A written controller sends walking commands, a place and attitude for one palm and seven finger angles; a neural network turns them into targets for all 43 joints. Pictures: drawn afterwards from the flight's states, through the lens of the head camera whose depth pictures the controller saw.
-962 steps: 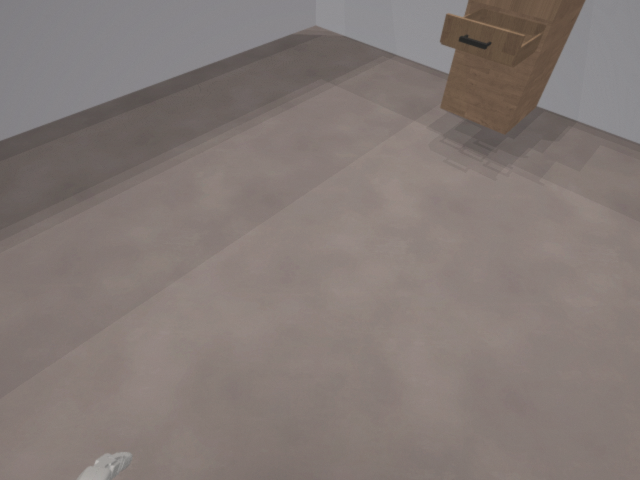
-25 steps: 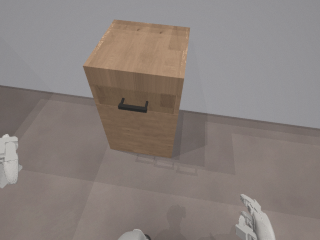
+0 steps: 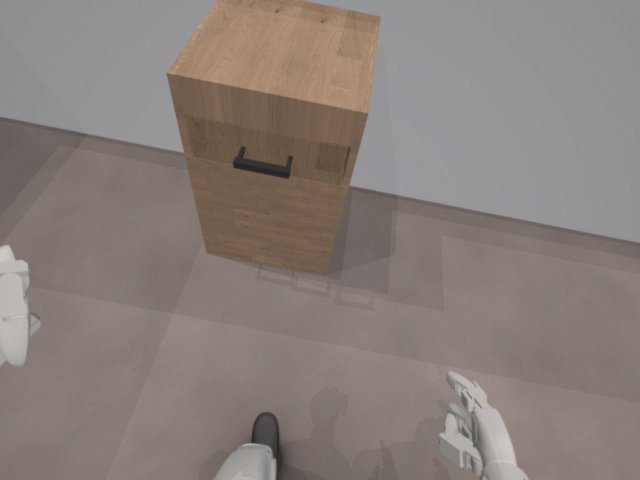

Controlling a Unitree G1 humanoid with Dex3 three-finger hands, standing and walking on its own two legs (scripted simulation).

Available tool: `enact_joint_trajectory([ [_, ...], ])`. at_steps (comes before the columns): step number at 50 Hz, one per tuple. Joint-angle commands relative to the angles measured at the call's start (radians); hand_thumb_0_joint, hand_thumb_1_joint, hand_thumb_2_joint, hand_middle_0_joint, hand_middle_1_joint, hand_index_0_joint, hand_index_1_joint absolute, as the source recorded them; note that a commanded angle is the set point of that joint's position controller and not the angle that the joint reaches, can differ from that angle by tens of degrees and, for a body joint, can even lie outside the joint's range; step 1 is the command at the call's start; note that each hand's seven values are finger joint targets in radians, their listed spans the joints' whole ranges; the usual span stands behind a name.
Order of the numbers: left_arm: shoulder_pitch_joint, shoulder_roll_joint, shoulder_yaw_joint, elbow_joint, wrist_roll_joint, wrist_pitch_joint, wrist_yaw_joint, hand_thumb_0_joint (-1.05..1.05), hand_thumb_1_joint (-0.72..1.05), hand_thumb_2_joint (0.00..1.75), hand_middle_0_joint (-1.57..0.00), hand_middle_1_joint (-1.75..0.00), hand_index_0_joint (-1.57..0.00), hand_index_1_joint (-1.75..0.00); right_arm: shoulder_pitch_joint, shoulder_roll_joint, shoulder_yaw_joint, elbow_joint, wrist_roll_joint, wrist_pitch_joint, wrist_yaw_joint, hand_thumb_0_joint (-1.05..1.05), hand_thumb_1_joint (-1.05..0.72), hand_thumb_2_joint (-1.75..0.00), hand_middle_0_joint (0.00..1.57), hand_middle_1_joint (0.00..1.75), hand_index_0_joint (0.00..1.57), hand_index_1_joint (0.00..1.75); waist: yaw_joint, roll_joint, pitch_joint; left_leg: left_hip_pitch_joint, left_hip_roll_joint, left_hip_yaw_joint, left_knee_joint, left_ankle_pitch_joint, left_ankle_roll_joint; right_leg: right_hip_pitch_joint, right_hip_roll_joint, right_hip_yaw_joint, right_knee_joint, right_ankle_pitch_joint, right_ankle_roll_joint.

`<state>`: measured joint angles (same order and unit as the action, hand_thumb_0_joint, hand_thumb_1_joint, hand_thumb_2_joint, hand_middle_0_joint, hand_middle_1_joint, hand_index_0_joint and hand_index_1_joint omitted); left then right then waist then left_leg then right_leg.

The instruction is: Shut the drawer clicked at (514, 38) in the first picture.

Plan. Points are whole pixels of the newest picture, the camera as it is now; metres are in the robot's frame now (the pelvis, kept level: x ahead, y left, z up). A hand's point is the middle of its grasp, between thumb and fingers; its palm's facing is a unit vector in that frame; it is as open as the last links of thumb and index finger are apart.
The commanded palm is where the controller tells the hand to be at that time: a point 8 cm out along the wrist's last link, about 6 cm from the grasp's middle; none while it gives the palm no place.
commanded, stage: stop stepping back and stand still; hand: left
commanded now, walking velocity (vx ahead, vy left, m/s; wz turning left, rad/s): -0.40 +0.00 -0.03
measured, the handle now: (264, 161) +0.79 +0.19 -0.22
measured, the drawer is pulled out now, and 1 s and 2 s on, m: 0.00 0.00 0.00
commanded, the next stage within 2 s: let the arm hang, fingers relaxed in 0.82 s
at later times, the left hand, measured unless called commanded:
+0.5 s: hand out of the picture +0.08 +0.24 +0.18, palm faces +0.31 -0.85 -0.42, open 3.3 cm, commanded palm +0.05 +0.28 +0.19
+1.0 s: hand out of the picture +0.10 +0.29 +0.08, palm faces +0.30 -0.86 -0.42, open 3.2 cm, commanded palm none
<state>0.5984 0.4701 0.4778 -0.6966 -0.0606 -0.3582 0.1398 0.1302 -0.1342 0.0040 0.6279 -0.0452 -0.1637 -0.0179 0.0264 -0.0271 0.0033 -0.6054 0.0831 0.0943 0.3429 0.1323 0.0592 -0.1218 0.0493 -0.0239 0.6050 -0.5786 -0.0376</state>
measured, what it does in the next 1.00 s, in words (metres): walks backwards: right foot, then right foot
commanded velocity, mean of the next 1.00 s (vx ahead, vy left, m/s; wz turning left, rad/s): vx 0.14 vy -0.02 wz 0.00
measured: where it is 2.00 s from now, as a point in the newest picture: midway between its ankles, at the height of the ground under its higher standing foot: outside the picture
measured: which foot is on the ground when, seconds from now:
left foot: down 0.00-0.32, up 0.34-0.52, down 0.54-1.00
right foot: up 0.00-0.04, down 0.06-0.18, up 0.20-0.28, down 0.30-0.92, up 0.94-1.00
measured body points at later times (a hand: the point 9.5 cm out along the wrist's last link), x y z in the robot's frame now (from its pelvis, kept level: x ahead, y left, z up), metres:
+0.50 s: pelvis -0.10 +0.01 +0.01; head -0.11 +0.05 +0.46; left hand +0.06 +0.28 +0.20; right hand -0.01 -0.26 -0.07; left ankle -0.07 +0.13 -0.69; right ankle -0.12 -0.12 -0.72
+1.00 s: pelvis -0.12 +0.04 -0.01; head -0.12 +0.04 +0.44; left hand +0.08 +0.33 +0.11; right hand +0.02 -0.21 -0.11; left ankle -0.08 +0.15 -0.72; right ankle -0.11 -0.09 -0.69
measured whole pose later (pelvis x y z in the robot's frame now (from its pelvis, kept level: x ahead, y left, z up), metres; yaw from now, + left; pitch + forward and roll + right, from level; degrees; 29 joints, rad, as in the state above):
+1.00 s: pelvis -0.12 +0.04 -0.01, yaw +0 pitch +1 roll -2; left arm 0.44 0.31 0.28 -0.23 0.02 -0.09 0.08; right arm 0.24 -0.25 -0.02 0.70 -0.03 -0.06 0.00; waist -0.02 0.04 -0.03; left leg -0.42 0.02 0.02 0.73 -0.30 0.02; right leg -0.45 -0.03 -0.04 0.92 -0.48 0.00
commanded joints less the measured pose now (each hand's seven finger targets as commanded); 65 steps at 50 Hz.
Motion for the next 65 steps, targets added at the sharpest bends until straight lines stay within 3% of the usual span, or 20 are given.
enact_joint_trajectory([
  [1, -0.07, 0.152, 0.089, -0.224, -0.007, -0.083, -0.011, 0.0, 0.9, 0.9, -1.4, -1.6, -1.4, -1.6, 0.048, -0.171, -0.081, -0.062, -0.003, -0.026, -0.007, 0.0, -0.9, -0.9, 0.2, 0.3, 0.2, 0.3, -0.032, 0.21, -0.286, 0.64, 0.076, -0.074, 0.098, -0.25, -0.095, -0.178, -0.056, 0.009, -0.408, 0.183, -0.034],
  [5, -0.036, 0.18, 0.112, -0.233, -0.028, -0.045, -0.009, 0.0, 0.9, 0.9, -1.4, -1.6, -1.4, -1.6, 0.013, -0.151, -0.061, -0.129, 0.055, -0.007, -0.029, 0.0, -0.9, -0.9, 0.2, 0.3, 0.2, 0.3, -0.055, -0.214, -0.166, 0.474, -0.085, -0.026, 0.549, -0.424, -0.066, -0.302, -0.281, 0.036, -0.296, 0.696, -0.1],
  [7, 0.097, 0.139, 0.121, -0.181, -0.027, 0.032, -0.017, 0.0, 0.9, 0.9, -1.4, -1.6, -1.4, -1.6, 0.004, -0.151, -0.053, -0.176, 0.061, 0.025, -0.035, 0.0, -0.9, -0.9, 0.2, 0.3, 0.2, 0.3, -0.081, -0.066, -0.16, 0.539, -0.059, -0.024, 0.359, -0.255, -0.026, -0.298, -0.199, -0.063, -0.079, 0.661, -0.027],
  [9, 0.071, 0.091, 0.089, -0.153, -0.035, 0.061, -0.017, 0.0, 0.9, 0.9, -1.4, -1.6, -1.4, -1.6, -0.03, -0.183, -0.04, -0.203, 0.058, 0.019, -0.042, 0.0, -0.9, -0.9, 0.2, 0.3, 0.2, 0.3, -0.065, 0.341, -0.089, 0.511, 0.115, -0.329, 0.025, -0.154, 0.067, -0.364, -0.028, -0.061, 0.246, 0.148, 0.052],
  [11, 0.01, 0.116, 0.097, -0.035, -0.025, 0.065, 0.004, 0.0, 0.9, 0.9, -1.4, -1.6, -1.4, -1.6, -0.009, -0.197, -0.027, -0.165, 0.048, -0.007, -0.044, 0.0, -0.9, -0.9, 0.2, 0.3, 0.2, 0.3, -0.046, 0.212, 0.014, 0.168, 0.189, -0.45, -0.191, -0.757, 0.06, -0.198, -0.028, 0.031, 0.284, -0.05, 0.032],
  [14, 0.061, 0.13, 0.12, -0.03, -0.004, 0.091, 0.007, 0.0, 0.9, 0.9, -1.4, -1.6, -1.4, -1.6, -0.022, -0.198, -0.044, -0.185, 0.05, 0.021, -0.043, 0.0, -0.9, -0.9, 0.2, 0.3, 0.2, 0.3, -0.018, 0.219, -0.033, -0.054, 0.067, -0.208, -0.11, -0.847, -0.049, 0.078, -0.008, -0.092, 0.008, 0.028, 0.0],
  [17, 0.103, 0.144, 0.076, -0.169, -0.012, 0.082, -0.001, 0.0, 0.9, 0.9, -1.4, -1.6, -1.4, -1.6, -0.022, -0.199, -0.073, -0.193, 0.061, 0.064, -0.025, 0.0, -0.9, -0.9, 0.2, 0.3, 0.2, 0.3, -0.03, -0.28, 0.009, -0.002, -0.131, -0.095, 0.926, -0.556, -0.089, -0.382, -0.473, 0.517, -0.528, -0.22, -0.157],
  [25, -0.051, 0.062, -0.004, -0.1, 0.041, 0.062, 0.044, 0.0, 0.9, 0.9, -1.4, -1.6, -1.4, -1.6, 0.038, -0.18, -0.05, -0.12, 0.042, -0.025, -0.077, 0.0, -0.9, -0.9, 0.2, 0.3, 0.2, 0.3, -0.06, 0.109, 0.009, 0.367, -0.046, -0.029, 0.092, -0.513, -0.021, -0.307, -0.205, 0.057, -0.16, 0.007, -0.053],
  [27, -0.138, 0.057, -0.017, -0.156, 0.044, 0.047, 0.055, 0.0, 0.9, 0.9, -1.4, -1.6, -1.4, -1.6, 0.063, -0.221, -0.056, -0.137, 0.039, -0.041, -0.087, 0.0, -0.9, -0.9, 0.2, 0.3, 0.2, 0.3, -0.06, 0.44, -0.012, 0.454, 0.192, -0.447, -0.099, -0.642, 0.084, -0.426, -0.066, -0.045, 0.22, 0.055, 0.029],
  [29, -0.115, 0.092, 0.018, -0.108, 0.046, 0.054, 0.045, 0.0, 0.9, 0.9, -1.4, -1.6, -1.4, -1.6, 0.078, -0.179, -0.057, -0.133, 0.043, -0.039, -0.078, 0.0, -0.9, -0.9, 0.2, 0.3, 0.2, 0.3, -0.068, 0.284, -0.016, 0.409, 0.258, -0.521, -0.098, -0.49, 0.148, -0.454, -0.067, -0.002, 0.392, 0.037, 0.039],
  [35, 0.13, 0.077, 0.024, -0.183, 0.021, 0.098, 0.026, 0.0, 0.9, 0.9, -1.4, -1.6, -1.4, -1.6, 0.008, -0.176, -0.043, -0.183, 0.047, 0.002, -0.024, 0.0, -0.9, -0.9, 0.2, 0.3, 0.2, 0.3, -0.037, 0.174, -0.084, 0.072, 0.105, -0.187, 0.051, -0.679, 0.024, 0.069, -0.032, -0.059, -0.045, 0.158, 0.022],
  [38, 0.085, 0.108, 0.052, -0.118, 0.014, 0.129, 0.032, 0.0, 0.9, 0.9, -1.4, -1.6, -1.4, -1.6, -0.014, -0.157, -0.05, -0.186, 0.046, 0.053, -0.029, 0.0, -0.9, -0.9, 0.2, 0.3, 0.2, 0.3, -0.038, -0.2, 0.018, -0.103, -0.083, -0.046, 0.673, -0.656, -0.049, -0.063, -0.394, 0.539, -0.452, -0.178, -0.173],
  [45, -0.037, 0.068, 0.0, -0.079, 0.018, 0.111, 0.04, 0.0, 0.9, 0.9, -1.4, -1.6, -1.4, -1.6, -0.004, -0.151, -0.024, -0.145, 0.043, 0.043, -0.068, 0.0, -0.9, -0.9, 0.2, 0.3, 0.2, 0.3, -0.067, 0.005, 0.026, 0.425, -0.038, -0.025, 0.197, -0.474, -0.031, -0.399, -0.224, 0.087, -0.262, -0.075, -0.08],
  [46, -0.149, -0.205, -0.373, 0.712, 0.128, 0.294, -0.108, 0.0, 0.9, 0.9, -1.4, -1.6, -1.4, -1.6, 0.151, -0.261, -0.076, 0.102, 0.019, 0.028, 0.055, 0.0, -0.9, -0.9, 0.2, 0.3, 0.2, 0.3, -0.149, 0.242, 0.044, 0.427, 0.084, -0.262, 0.218, -0.217, 0.014, -0.575, -0.2, -0.062, 0.173, 0.221, 0.006],
  [47, -0.126, -0.219, -0.36, 0.705, 0.109, 0.366, -0.127, 0.0, 0.9, 0.9, -1.36, -1.56, -1.36, -1.56, 0.166, -0.242, -0.072, 0.045, 0.012, 0.1, 0.043, 0.0, -0.9, -0.9, 0.2, 0.3, 0.2, 0.3, -0.12, 0.386, 0.042, 0.358, 0.214, -0.475, 0.059, -0.158, 0.099, -0.587, -0.073, -0.036, 0.377, -0.009, 0.06],
  [50, -0.26, -0.211, -0.378, 0.746, 0.109, 0.363, -0.134, 0.0, 0.9, 0.9, -1.24, -1.43, -1.24, -1.43, 0.137, -0.248, -0.065, -0.011, -0.018, 0.095, 0.015, 0.0, -0.9, -0.9, 0.2, 0.3, 0.2, 0.3, -0.1, 0.015, -0.09, 0.345, 0.245, -0.56, 0.104, 0.105, 0.182, -0.538, -0.076, 0.084, 0.576, -0.002, 0.063],
  [53, -0.313, -0.214, -0.404, 0.961, 0.095, 0.369, -0.136, 0.0, 0.9, 0.9, -1.12, -1.3, -1.12, -1.3, 0.105, -0.258, -0.054, 0.023, -0.017, 0.108, 0.005, 0.0, -0.9, -0.9, 0.2, 0.3, 0.2, 0.3, -0.056, 0.037, -0.122, 0.39, 0.169, -0.353, 0.123, 0.265, 0.127, -0.407, -0.064, 0.035, 0.404, 0.025, 0.076],
  [56, -0.213, -0.153, -0.403, 1.185, 0.087, 0.368, -0.138, 0.0, 0.9, 0.9, -1.0, -1.17, -1.0, -1.17, 0.049, -0.244, -0.053, 0.071, 0.006, 0.136, 0.002, 0.0, -0.9, -0.9, 0.2, 0.3, 0.2, 0.3, 0.022, 0.185, -0.124, 0.206, 0.049, -0.2, 0.178, -0.137, 0.027, -0.053, -0.051, 0.035, 0.008, 0.282, 0.064],
  [59, -0.261, -0.016, -0.407, 1.31, 0.089, 0.356, -0.131, 0.0, 0.9, 0.9, -0.88, -1.04, -0.88, -1.04, 0.105, -0.153, -0.045, 0.092, 0.028, 0.175, 0.015, 0.0, -0.9, -0.9, 0.2, 0.3, 0.2, 0.3, -0.013, -0.088, -0.029, 0.151, -0.099, -0.092, 0.422, -0.647, -0.052, -0.189, -0.345, 0.453, -0.378, 0.059, -0.079],
  [65, -0.363, -0.159, -0.422, 1.441, 0.081, 0.354, -0.12, 0.0, 0.9, 0.9, -0.64, -0.78, -0.64, -0.78, 0.225, -0.119, -0.05, 0.232, 0.017, 0.18, 0.012, 0.0, -0.9, -0.9, 0.2, 0.3, 0.2, 0.3, -0.071, 0.002, 0.003, 0.411, -0.043, -0.171, 0.185, -0.366, -0.02, -0.322, -0.156, 0.188, -0.259, 0.17, -0.037],
])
